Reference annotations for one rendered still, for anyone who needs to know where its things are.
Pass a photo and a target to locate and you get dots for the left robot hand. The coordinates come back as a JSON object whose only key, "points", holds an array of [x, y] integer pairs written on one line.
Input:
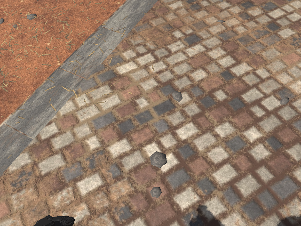
{"points": [[55, 221]]}

